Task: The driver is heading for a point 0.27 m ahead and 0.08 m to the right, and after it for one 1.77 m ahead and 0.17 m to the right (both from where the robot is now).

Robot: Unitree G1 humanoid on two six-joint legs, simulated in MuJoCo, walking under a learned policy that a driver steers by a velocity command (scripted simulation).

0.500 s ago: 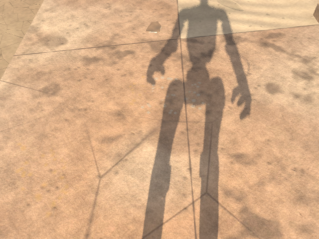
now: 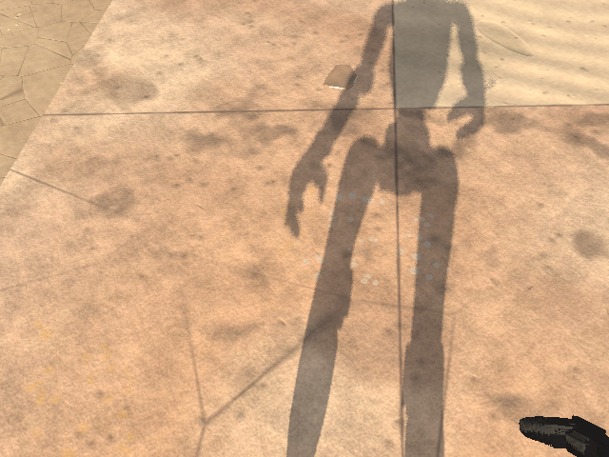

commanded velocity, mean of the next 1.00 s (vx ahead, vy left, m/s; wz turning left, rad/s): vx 0.50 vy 0.00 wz -0.15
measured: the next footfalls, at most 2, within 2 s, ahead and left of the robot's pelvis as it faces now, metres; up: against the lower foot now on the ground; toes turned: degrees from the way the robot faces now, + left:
right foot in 0.50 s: +0.42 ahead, -0.17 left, +0.00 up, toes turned -16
left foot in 1.06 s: +0.77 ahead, -0.02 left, +0.00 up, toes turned -4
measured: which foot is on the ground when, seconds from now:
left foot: down 0.00-0.52, up 0.54-1.00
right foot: up 0.00-0.48, down 0.50-1.00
